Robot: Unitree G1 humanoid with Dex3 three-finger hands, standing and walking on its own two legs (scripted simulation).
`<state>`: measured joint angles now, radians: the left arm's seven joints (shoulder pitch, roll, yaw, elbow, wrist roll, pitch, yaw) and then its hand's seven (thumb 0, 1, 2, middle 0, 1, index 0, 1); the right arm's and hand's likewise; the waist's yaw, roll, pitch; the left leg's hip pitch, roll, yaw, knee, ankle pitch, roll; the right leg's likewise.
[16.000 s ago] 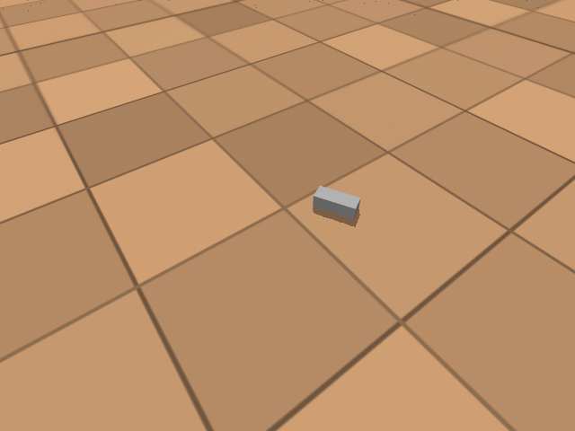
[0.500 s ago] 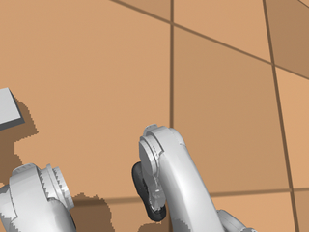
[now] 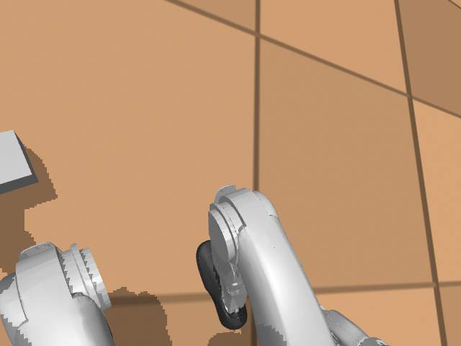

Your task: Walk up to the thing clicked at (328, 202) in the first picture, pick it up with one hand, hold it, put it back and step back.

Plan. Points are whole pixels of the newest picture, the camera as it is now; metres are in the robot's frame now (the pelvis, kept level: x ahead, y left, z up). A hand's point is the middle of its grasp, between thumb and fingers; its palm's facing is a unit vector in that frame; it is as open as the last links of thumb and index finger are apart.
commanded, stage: close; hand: left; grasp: from above
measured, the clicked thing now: out of the picture +0.44 +0.33 -0.26
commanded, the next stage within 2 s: settle in 0.28 s
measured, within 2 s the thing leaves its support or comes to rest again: leaves its support in 0.70 s
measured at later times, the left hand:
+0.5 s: hand out of the picture +0.43 +0.32 -0.23, palm faces -0.43 -0.16 -0.89, open 11.5 cm
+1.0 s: hand out of the picture +0.43 +0.34 -0.16, palm faces -0.39 -0.12 -0.91, open 11.4 cm
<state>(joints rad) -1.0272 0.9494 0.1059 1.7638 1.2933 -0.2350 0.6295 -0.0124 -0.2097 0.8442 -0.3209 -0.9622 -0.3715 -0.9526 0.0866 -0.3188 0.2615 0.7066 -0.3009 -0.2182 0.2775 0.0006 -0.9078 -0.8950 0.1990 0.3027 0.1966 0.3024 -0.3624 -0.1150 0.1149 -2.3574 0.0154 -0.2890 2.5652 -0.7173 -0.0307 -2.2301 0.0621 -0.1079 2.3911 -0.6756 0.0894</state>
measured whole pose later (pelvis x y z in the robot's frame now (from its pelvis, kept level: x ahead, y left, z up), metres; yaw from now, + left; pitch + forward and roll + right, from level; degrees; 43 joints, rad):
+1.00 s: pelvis +0.00 +0.00 +0.02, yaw +3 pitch +33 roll -11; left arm -0.92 0.75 0.08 1.44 1.22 -0.15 0.45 -0.01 -0.27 0.83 -0.49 -0.89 -0.53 -0.81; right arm 0.12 -0.30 0.10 0.74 -0.19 -0.14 0.27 0.00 -0.92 -0.90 0.20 0.30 0.20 0.30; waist -0.25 -0.01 -0.04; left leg -2.36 0.01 -0.22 2.48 -0.70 -0.03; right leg -2.26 0.03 -0.06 2.36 -0.69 0.07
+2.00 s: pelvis -0.01 +0.00 +0.13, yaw +9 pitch +33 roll -7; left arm -0.63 0.62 -0.02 0.87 1.07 -0.13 0.07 -0.01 -0.28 0.82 -0.53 -0.85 -0.56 -0.77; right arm 0.18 -0.27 -0.02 0.65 -0.03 0.05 0.08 0.00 -0.91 -0.90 0.20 0.30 0.20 0.30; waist -0.12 0.04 -0.18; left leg -2.03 0.02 -0.12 2.09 -0.64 -0.01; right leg -1.94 -0.02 -0.02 2.01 -0.65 0.07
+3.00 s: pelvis +0.05 +0.00 +0.42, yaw +12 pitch +11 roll -1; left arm -0.31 0.39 -0.19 0.80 1.00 0.02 0.13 -0.01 -0.28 0.82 -0.53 -0.84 -0.56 -0.77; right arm 0.25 -0.24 -0.04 0.74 0.04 0.00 -0.05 0.01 -0.91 -0.89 0.20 0.30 0.20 0.30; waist -0.06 0.03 -0.09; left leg -0.75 0.05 0.00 0.95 -0.41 -0.02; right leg -0.72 -0.03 0.01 0.92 -0.40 0.04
